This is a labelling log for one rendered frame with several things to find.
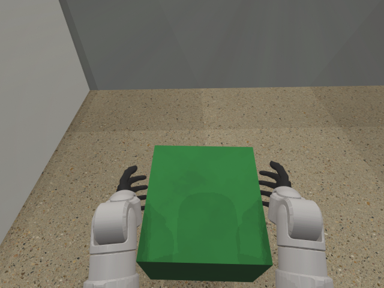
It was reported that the robot right hand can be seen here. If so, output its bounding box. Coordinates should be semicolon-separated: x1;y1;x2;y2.
259;161;291;207

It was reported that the robot left hand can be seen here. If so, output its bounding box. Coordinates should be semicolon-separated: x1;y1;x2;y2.
116;166;148;211

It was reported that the right robot forearm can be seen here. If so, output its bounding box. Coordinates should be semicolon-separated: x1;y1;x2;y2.
268;186;334;288

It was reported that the carton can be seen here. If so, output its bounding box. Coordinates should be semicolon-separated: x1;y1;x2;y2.
136;145;273;282

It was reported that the left robot forearm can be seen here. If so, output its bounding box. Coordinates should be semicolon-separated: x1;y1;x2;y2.
83;190;142;288

